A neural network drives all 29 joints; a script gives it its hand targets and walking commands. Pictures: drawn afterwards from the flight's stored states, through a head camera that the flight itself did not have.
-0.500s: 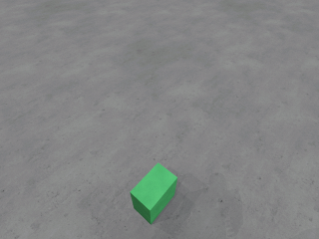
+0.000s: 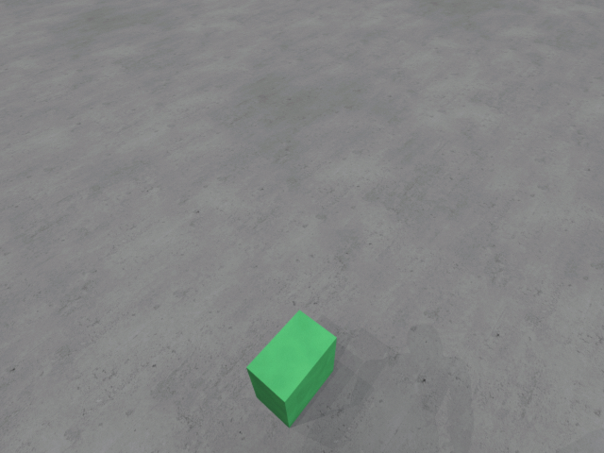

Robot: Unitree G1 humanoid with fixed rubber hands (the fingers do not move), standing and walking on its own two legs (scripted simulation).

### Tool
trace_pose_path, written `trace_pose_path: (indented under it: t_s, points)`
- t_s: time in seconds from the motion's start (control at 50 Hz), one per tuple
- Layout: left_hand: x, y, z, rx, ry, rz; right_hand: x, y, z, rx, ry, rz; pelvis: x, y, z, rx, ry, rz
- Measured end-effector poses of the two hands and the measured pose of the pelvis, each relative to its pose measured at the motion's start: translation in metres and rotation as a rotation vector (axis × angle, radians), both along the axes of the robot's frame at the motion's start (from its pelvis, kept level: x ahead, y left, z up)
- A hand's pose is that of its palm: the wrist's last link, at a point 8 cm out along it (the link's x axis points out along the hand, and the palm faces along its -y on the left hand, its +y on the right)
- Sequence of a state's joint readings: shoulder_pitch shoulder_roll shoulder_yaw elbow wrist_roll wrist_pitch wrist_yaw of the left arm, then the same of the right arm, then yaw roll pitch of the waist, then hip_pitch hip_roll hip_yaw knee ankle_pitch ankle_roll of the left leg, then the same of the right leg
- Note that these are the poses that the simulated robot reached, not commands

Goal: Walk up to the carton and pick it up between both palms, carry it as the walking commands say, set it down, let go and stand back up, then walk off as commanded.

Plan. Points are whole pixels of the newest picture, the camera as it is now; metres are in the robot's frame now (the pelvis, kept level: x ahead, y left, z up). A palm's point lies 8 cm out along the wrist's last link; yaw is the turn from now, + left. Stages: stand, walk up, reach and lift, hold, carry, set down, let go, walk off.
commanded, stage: walk up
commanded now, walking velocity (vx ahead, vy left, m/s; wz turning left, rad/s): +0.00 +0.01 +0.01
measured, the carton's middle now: (294, 369) +0.48 +0.05 -0.65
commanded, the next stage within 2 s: none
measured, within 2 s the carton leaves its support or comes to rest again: neither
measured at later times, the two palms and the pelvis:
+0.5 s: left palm out of the picture +0.01 +0.29 -0.16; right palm out of the picture +0.10 -0.22 -0.13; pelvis +0.00 +0.02 -0.02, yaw +12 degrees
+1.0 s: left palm out of the picture +0.05 +0.17 -0.12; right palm (591, 439) +0.17 -0.39 -0.13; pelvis +0.08 -0.10 -0.01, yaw +25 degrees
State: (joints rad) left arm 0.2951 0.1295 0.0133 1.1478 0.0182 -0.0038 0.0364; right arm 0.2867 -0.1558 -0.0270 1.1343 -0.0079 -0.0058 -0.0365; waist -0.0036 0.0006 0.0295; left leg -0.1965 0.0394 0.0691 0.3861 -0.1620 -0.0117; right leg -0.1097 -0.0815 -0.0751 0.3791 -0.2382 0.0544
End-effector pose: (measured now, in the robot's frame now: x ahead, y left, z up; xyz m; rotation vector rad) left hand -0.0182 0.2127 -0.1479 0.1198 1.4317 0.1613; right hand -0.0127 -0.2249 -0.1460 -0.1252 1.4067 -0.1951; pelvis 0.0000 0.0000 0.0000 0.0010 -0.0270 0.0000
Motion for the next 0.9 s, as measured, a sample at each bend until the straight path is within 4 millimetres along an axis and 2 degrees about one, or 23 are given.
trace_pose_path:
  t_s: [0.1, 0.2, 0.3, 0.38, 0.42, 0.46, 0.58, 0.68, 0.74, 0.82, 0.9]
  points:
    - [0.000, -0.002, -0.001, 0.006, -0.004, 0.017, -0.003, 0.000, -0.002, 0.005, 0.008, 0.006, -0.001, -0.003, -0.002, -0.004, 0.010, 0.017]
    - [0.002, 0.010, -0.003, 0.050, -0.038, 0.075, 0.007, -0.006, -0.006, -0.001, -0.002, 0.046, -0.005, -0.005, -0.008, -0.013, 0.025, 0.062]
    - [-0.007, 0.041, -0.011, 0.115, -0.055, 0.139, 0.045, -0.021, -0.008, -0.046, -0.069, 0.118, -0.006, 0.000, -0.021, -0.028, 0.032, 0.110]
    - [-0.008, 0.067, -0.024, 0.141, -0.089, 0.167, 0.086, -0.012, -0.006, -0.080, -0.137, 0.210, -0.002, 0.014, -0.032, -0.035, 0.040, 0.161]
    - [0.000, 0.075, -0.027, 0.133, -0.113, 0.172, 0.101, -0.003, -0.004, -0.082, -0.171, 0.241, -0.003, 0.019, -0.034, -0.033, 0.049, 0.179]
    - [0.013, 0.077, -0.021, 0.121, -0.147, 0.165, 0.107, 0.004, 0.004, -0.087, -0.187, 0.253, -0.004, 0.020, -0.027, -0.033, 0.046, 0.193]
    - [0.043, 0.064, 0.001, 0.066, -0.225, 0.154, 0.104, 0.001, 0.032, -0.114, -0.167, 0.227, 0.001, 0.017, -0.003, -0.062, 0.051, 0.250]
    - [0.043, 0.048, 0.009, 0.027, -0.253, 0.191, 0.087, -0.026, 0.045, -0.162, -0.066, 0.231, 0.015, 0.004, 0.007, -0.086, 0.061, 0.310]
    - [0.036, 0.037, 0.011, 0.026, -0.241, 0.219, 0.085, -0.049, 0.052, -0.190, -0.024, 0.240, 0.025, -0.008, 0.010, -0.090, 0.064, 0.342]
    - [0.037, 0.019, 0.017, 0.050, -0.228, 0.243, 0.096, -0.084, 0.056, -0.223, 0.008, 0.257, 0.039, -0.030, 0.011, -0.087, 0.073, 0.377]
    - [0.055, -0.003, 0.025, 0.092, -0.252, 0.264, 0.120, -0.124, 0.049, -0.239, 0.025, 0.279, 0.055, -0.060, 0.007, -0.072, 0.088, 0.404]
